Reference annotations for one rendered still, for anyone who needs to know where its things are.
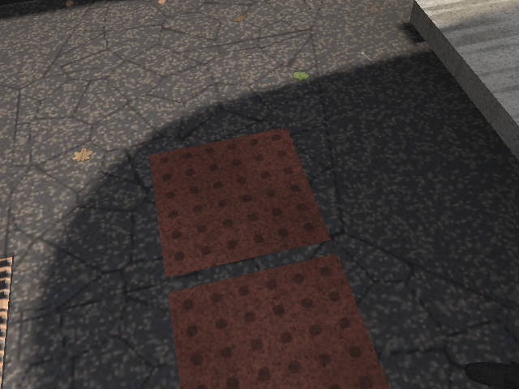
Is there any right robot hand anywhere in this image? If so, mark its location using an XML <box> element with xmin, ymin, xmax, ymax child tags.
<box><xmin>465</xmin><ymin>361</ymin><xmax>519</xmax><ymax>389</ymax></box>

